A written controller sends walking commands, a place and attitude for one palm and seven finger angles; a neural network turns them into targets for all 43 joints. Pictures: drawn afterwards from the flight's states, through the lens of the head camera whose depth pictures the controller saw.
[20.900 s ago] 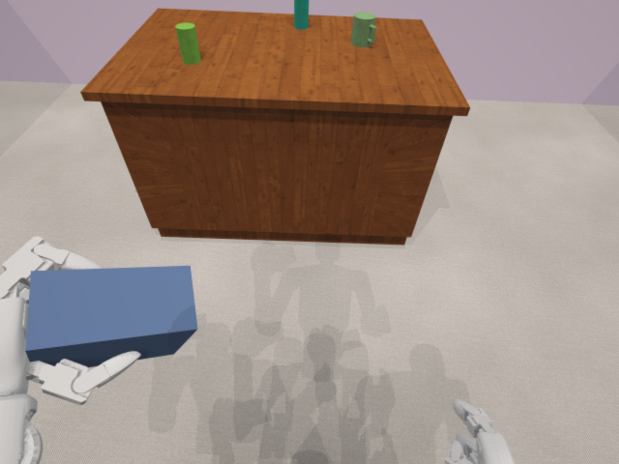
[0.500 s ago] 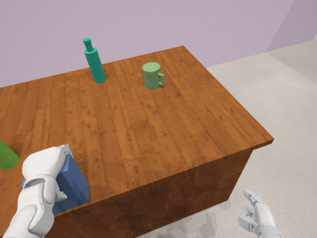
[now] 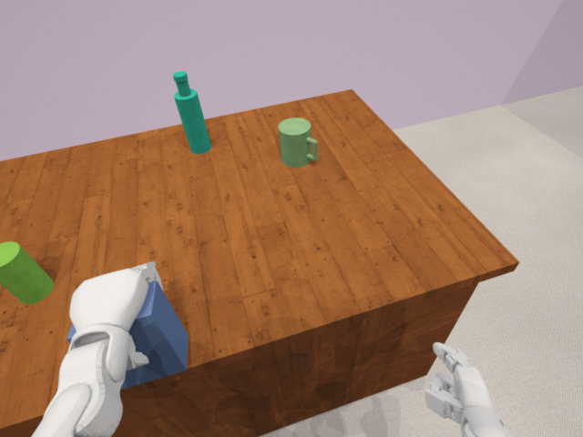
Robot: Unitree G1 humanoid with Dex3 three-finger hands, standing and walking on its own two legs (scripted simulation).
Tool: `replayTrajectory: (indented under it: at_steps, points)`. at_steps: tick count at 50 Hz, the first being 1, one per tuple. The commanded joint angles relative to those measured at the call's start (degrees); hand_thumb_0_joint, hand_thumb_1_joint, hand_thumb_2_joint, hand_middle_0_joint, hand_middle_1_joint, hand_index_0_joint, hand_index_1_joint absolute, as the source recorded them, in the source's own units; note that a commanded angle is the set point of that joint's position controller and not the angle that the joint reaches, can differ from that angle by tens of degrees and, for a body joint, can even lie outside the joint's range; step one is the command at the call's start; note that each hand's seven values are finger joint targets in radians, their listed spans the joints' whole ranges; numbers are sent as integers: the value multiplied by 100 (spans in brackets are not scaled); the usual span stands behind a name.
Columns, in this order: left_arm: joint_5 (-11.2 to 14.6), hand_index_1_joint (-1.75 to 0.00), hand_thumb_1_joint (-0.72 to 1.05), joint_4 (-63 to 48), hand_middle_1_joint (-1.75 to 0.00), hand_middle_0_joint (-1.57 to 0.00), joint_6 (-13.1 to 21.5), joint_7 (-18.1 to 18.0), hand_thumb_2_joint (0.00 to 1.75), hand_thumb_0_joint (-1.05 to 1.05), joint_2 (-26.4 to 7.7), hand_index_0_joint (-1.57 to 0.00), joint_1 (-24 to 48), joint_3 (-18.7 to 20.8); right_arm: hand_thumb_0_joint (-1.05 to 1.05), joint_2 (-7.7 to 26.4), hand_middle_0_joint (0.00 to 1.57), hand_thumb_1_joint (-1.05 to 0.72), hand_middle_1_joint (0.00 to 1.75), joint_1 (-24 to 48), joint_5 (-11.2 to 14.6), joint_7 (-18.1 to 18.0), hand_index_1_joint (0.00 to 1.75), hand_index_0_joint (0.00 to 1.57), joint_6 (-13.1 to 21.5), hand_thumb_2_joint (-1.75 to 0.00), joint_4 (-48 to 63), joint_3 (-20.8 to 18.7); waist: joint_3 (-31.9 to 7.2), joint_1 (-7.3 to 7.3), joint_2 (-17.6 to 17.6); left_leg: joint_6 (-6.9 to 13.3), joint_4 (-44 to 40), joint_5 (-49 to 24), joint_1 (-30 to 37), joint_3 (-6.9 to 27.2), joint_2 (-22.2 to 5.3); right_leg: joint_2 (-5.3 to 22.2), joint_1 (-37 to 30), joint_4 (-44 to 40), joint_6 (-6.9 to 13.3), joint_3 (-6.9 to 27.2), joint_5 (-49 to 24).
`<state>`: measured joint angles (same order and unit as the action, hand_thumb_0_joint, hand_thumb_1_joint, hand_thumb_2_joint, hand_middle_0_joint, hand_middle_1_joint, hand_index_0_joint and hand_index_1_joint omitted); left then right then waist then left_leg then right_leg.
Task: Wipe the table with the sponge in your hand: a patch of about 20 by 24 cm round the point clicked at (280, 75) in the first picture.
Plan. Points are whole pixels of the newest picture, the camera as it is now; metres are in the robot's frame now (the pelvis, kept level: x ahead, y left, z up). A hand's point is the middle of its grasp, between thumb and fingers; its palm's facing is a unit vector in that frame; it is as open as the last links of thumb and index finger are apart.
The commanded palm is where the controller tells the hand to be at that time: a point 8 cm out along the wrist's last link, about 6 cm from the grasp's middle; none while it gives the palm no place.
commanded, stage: move the sponge above the wiping area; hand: left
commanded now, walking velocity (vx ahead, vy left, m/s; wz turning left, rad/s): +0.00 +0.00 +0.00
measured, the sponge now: (141, 345) +0.22 +0.28 -0.01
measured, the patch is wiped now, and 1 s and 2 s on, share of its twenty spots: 0.00 0.00 0.00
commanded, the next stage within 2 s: none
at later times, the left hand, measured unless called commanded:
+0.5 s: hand (133, 307) +0.24 +0.28 +0.05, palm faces -0.04 -0.08 -1.00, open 10.7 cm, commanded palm +0.22 +0.28 +0.13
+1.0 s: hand (126, 294) +0.25 +0.28 +0.07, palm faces +0.04 -0.06 -1.00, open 10.7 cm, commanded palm +0.22 +0.29 +0.13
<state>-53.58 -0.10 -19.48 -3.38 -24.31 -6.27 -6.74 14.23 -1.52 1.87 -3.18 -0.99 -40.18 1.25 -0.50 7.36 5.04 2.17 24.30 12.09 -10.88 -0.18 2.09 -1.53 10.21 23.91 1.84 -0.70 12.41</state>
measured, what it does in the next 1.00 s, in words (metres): stands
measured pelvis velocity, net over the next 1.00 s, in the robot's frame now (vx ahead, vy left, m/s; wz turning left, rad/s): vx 0.01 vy -0.01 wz -0.01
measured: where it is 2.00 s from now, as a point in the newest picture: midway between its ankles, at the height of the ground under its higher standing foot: outside the picture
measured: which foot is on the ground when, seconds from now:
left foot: down 0.00-1.00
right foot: down 0.00-1.00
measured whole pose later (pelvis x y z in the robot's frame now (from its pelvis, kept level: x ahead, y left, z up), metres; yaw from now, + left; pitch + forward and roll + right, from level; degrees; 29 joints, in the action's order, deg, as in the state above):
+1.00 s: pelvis +0.01 -0.01 +0.00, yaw -1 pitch -1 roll +0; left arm -53.0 1.9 -16.1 -6.8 -26.6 -3.9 -2.1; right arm 14.6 -2.1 2.3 -3.9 0.3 -41.5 0.2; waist -0.8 7.0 5.1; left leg 1.1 24.8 13.0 -10.8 -0.1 0.8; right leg -2.9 9.9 23.6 2.9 -0.5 12.6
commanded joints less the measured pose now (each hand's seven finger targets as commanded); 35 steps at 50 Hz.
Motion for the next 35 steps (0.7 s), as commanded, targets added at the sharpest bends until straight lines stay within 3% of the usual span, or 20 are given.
replayTrajectory:
  at_steps: [1, 4, 5, 7, 9, 10, 11, 14, 15, 17, 19, 20, 21, 22, 25, 27, 30, 33, 35]
  points:
    - [-401, -160, 10, -1665, -160, -120, 221, -667, 130, 0, -1519, -120, 2141, 1116, 0, 539, 20, -90, 30, 1160, -6, -94, 30, 20, 400, -90, 933, -223, -1467, 29, 459, -73, -258, -1215, 796, 694, -135, -57, -169, -267, 322, 586, -691]
    - [-247, -160, 10, -1101, -160, -120, 2, -710, 130, 0, -1268, -120, 1999, 949, 0, 578, 20, -90, 30, 1141, 53, -91, 30, 20, 369, -90, 799, -248, -1185, -57, 201, -116, -336, -1055, 676, 596, -136, -33, -62, -396, 305, 538, -587]
    - [-156, -160, 10, -945, -160, -120, -139, -683, 130, 0, -1401, -120, 1819, 1114, 0, 608, 20, -90, 30, 1212, 70, -83, 30, 20, 341, -90, 796, -221, -1031, -15, 118, -112, -419, -863, 568, 634, -113, -59, -106, -455, 327, 619, -433]
    - [-41, -160, 10, -773, -160, -120, -358, -552, 130, 0, -1024, -120, 1862, 720, 0, 585, 20, -90, 30, 1325, 133, -87, 30, 20, 311, -90, 830, -189, -973, -84, -159, -84, -428, -823, 492, 513, -89, 6, -132, -475, 258, 495, -455]
    - [33, -160, 10, -507, -160, -120, -549, -389, 130, 0, -1004, -120, 1582, 670, 0, 639, 20, -90, 30, 1352, 142, -79, 30, 20, 254, -90, 845, -182, -920, -72, -436, -64, -439, -823, 365, 491, -57, 38, -237, -496, 226, 499, -517]
    - [61, -160, 10, -437, -160, -120, -620, -308, 130, 0, -1221, -120, 1436, 864, 0, 688, 20, -90, 30, 1399, 146, -76, 30, 20, 220, -90, 841, -163, -889, -42, -440, -55, -458, -698, 331, 508, -30, 9, -273, -535, 251, 614, -392]
    - [28, -160, 10, -407, -160, -120, -672, -183, 130, 0, -1095, -120, 1672, 634, 0, 677, 20, -90, 30, 1423, 164, -86, 30, 20, 185, -90, 885, -114, -880, -98, -501, -33, -456, -638, 266, 481, -8, 26, -267, -510, 220, 526, -403]
    - [-44, -160, 10, -447, -160, -120, -534, -8, 130, 0, -1278, -120, 1782, 708, 0, 692, 20, -90, 30, 1327, 141, -105, 30, 20, 164, -90, 922, -135, -948, -121, -518, 30, -377, -623, 279, 460, 14, 42, -265, -497, 199, 580, -368]
    - [-87, -160, 10, -682, -160, -120, -395, -15, 130, 0, -1593, -120, 1948, 970, 0, 716, 20, -90, 30, 1316, 119, -112, 30, 20, 177, -90, 916, -144, -1037, -105, -350, 31, -348, -638, 376, 495, 18, -3, -267, -498, 246, 700, -375]
    - [-137, -160, 10, -1002, -160, -120, -64, -54, 130, 0, -1486, -120, 1993, 926, 0, 617, 20, -90, 30, 1226, 78, -124, 30, 20, 282, -90, 998, -163, -1370, -62, -191, 75, -247, -882, 527, 468, 31, 15, -395, -396, 234, 618, -636]
    - [-184, -160, 10, -1009, -160, -120, 206, -183, 130, 0, -1736, -120, 2007, 1217, 0, 625, 20, -90, 30, 1109, 38, -150, 30, 20, 319, -90, 916, -202, -1350, -48, -36, 64, -201, -967, 576, 481, 27, 4, -356, -430, 256, 691, -722]
    - [-232, -160, 10, -1160, -160, -120, 310, -276, 130, 0, -2057, -120, 2186, 1486, 0, 663, 20, -90, 30, 1080, 13, -163, 30, 20, 334, -90, 884, -203, -1338, -25, 179, 43, -222, -922, 604, 552, 27, -47, -327, -461, 307, 824, -625]
    - [-266, -160, 10, -1148, -160, -120, 363, -358, 130, 0, -1789, -120, 2271, 1314, 0, 586, 20, -90, 30, 1083, 13, -172, 30, 20, 375, -90, 918, -201, -1302, -35, 140, 51, -205, -962, 586, 514, 27, -20, -299, -434, 290, 703, -641]
    - [-266, -160, 10, -1005, -160, -120, 391, -455, 130, 0, -1805, -120, 2172, 1392, 0, 597, 20, -90, 30, 1042, 20, -179, 30, 20, 406, -90, 871, -239, -1245, -33, 93, 45, -180, -980, 606, 486, 13, -17, -226, -466, 293, 723, -635]
    - [-156, -160, 10, -862, -160, -120, 283, -633, 130, 0, -1965, -120, 1890, 1681, 0, 660, 20, -90, 30, 1062, 39, -156, 30, 20, 411, -90, 806, -289, -1217, 47, 136, 7, -188, -1039, 563, 497, 28, -6, -306, -496, 323, 867, -751]
    - [-30, -160, 10, -631, -160, -120, 124, -621, 130, 0, -1635, -120, 1838, 1413, 0, 659, 20, -90, 30, 1118, 99, -144, 30, 20, 417, -90, 806, -292, -1122, -23, -159, 18, -175, -1039, 488, 418, 4, 43, -280, -477, 260, 764, -852]
    - [176, -160, 10, -302, -160, -120, -146, -458, 130, 0, -1635, -120, 1442, 1422, 0, 742, 20, -90, 30, 1176, 143, -118, 30, 20, 368, -90, 779, -287, -1023, -33, -382, 13, -204, -977, 369, 409, 11, 60, -357, -485, 228, 791, -905]
    - [216, -160, 10, -317, -160, -120, -288, -163, 130, 0, -1355, -120, 1385, 970, 0, 754, 20, -90, 30, 1204, 173, -111, 30, 20, 330, -90, 874, -244, -1002, -129, -496, 57, -154, -984, 288, 378, 31, 105, -360, -425, 164, 706, -1091]
    - [172, -160, 10, -462, -160, -120, -208, -58, 130, 0, -1617, -120, 1504, 1130, 0, 783, 20, -90, 30, 1191, 158, -117, 30, 20, 330, -90, 895, -235, -986, -140, -393, 69, -132, -922, 313, 427, 51, 68, -291, -431, 190, 780, -992]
